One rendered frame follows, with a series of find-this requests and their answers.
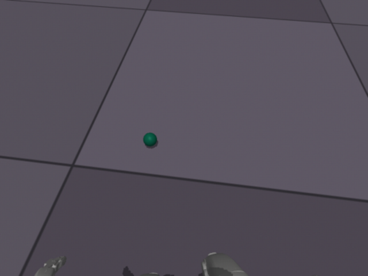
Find left robot hand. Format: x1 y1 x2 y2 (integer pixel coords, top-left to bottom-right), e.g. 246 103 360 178
34 256 67 276

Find ball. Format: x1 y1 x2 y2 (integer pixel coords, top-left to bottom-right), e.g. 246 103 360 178
143 133 157 146

